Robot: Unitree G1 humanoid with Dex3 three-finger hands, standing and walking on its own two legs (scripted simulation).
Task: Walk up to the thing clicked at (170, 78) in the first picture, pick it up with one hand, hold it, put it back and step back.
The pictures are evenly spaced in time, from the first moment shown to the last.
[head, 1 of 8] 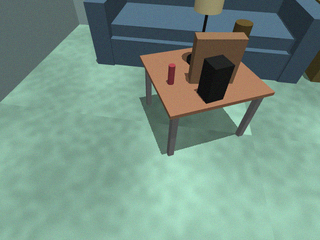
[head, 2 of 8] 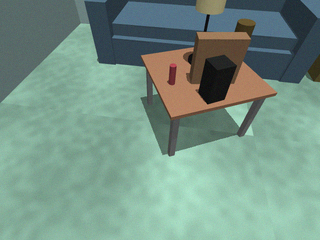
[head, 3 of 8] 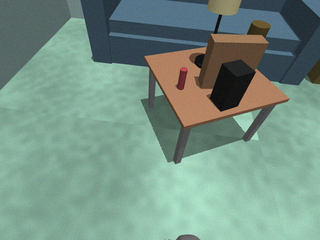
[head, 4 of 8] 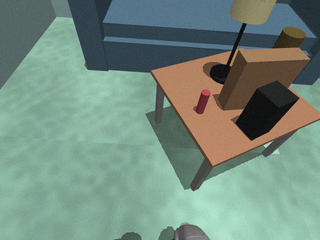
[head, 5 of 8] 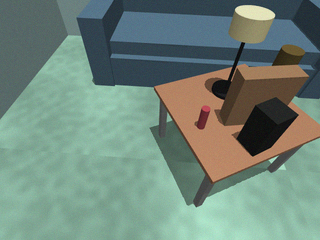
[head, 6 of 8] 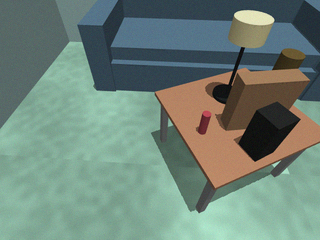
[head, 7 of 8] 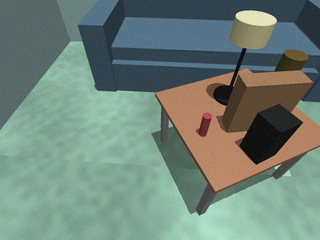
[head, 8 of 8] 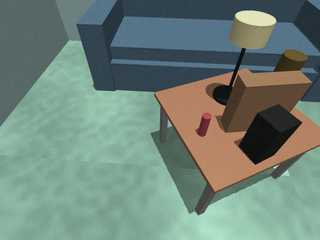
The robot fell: no
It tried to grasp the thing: no
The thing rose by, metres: 0.00
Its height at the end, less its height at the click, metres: +0.00
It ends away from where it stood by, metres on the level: 0.00
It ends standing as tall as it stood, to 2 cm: yes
